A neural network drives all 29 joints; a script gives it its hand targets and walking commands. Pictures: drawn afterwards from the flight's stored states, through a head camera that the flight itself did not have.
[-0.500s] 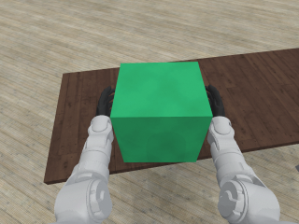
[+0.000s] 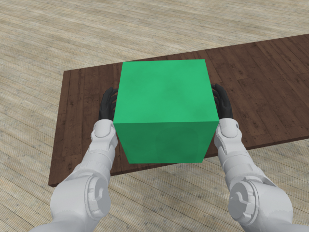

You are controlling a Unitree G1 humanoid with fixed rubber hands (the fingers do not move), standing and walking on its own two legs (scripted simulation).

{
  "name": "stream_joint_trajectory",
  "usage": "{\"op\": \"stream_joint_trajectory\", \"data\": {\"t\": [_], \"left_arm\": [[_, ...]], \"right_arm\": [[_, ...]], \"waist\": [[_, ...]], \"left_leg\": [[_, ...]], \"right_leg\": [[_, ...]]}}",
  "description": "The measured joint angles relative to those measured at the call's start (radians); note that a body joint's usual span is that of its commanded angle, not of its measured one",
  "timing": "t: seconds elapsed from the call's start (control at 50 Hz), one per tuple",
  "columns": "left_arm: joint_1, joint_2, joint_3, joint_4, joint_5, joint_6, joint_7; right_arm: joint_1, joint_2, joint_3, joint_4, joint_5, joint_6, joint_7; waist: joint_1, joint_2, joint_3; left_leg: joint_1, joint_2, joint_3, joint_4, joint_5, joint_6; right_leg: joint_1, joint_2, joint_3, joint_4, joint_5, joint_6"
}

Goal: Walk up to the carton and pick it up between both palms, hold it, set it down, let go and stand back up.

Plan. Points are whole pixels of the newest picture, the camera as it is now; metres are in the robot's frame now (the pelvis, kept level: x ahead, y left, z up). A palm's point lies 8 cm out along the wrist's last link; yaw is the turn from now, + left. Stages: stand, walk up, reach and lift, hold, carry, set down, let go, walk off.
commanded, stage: set down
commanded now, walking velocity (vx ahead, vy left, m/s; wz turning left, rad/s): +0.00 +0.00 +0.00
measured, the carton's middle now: (164, 114) +0.45 +0.02 +0.01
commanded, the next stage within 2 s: none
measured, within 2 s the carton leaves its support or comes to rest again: neither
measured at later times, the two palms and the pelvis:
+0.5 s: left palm (93, 101) +0.43 +0.21 +0.09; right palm (232, 90) +0.46 -0.14 +0.11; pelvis -0.02 +0.01 -0.01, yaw -1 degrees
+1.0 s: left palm (88, 109) +0.39 +0.20 +0.11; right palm (233, 106) +0.41 -0.14 +0.10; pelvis -0.04 +0.01 +0.00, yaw +0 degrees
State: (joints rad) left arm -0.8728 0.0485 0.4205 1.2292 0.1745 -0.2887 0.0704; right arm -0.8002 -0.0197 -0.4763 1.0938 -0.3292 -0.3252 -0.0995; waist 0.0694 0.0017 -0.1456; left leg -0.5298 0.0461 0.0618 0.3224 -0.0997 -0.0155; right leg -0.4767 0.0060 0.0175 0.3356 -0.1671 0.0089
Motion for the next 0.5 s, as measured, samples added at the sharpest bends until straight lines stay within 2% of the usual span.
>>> {"op": "stream_joint_trajectory", "data": {"t": [0.08, 0.2, 0.26, 0.4, 0.5], "left_arm": [[-0.03, 0.022, -0.034, 0.042, -0.017, 0.014, 0.016], [-0.105, 0.076, -0.205, 0.033, -0.217, 0.072, 0.07], [-0.172, 0.108, -0.275, 0.062, -0.287, 0.104, 0.079], [-0.269, 0.144, -0.362, 0.183, -0.371, 0.168, 0.066], [-0.224, 0.15, -0.374, 0.128, -0.392, 0.19, 0.066]], "right_arm": [[-0.032, -0.05, 0.074, 0.063, 0.077, 0.026, 0.029], [-0.103, -0.128, 0.346, 0.067, 0.394, 0.152, 0.017], [-0.159, -0.163, 0.431, 0.076, 0.497, 0.2, 0.012], [-0.278, -0.227, 0.484, 0.199, 0.601, 0.265, 0.005], [-0.272, -0.244, 0.464, 0.18, 0.61, 0.273, 0.019]], "waist": [[0.012, -0.009, -0.014], [0.006, -0.006, -0.08], [0.003, -0.001, -0.098], [0.012, 0.003, -0.092], [0.007, -0.005, -0.098]], "left_leg": [[-0.024, 0.011, 0.014, 0.023, -0.008, 0.0], [-0.124, 0.026, 0.013, 0.106, -0.034, 0.003], [-0.158, 0.03, 0.009, 0.148, -0.05, 0.004], [-0.168, 0.033, 0.0, 0.197, -0.07, 0.006], [-0.187, 0.033, -0.015, 0.204, -0.066, 0.003]], "right_leg": [[-0.021, 0.009, 0.014, 0.003, 0.009, 0.0], [-0.107, 0.022, 0.017, 0.052, 0.003, 0.002], [-0.136, 0.025, 0.015, 0.084, -0.008, 0.004], [-0.135, 0.027, 0.006, 0.116, -0.023, 0.004], [-0.145, 0.028, -0.007, 0.116, -0.02, 0.003]]}}
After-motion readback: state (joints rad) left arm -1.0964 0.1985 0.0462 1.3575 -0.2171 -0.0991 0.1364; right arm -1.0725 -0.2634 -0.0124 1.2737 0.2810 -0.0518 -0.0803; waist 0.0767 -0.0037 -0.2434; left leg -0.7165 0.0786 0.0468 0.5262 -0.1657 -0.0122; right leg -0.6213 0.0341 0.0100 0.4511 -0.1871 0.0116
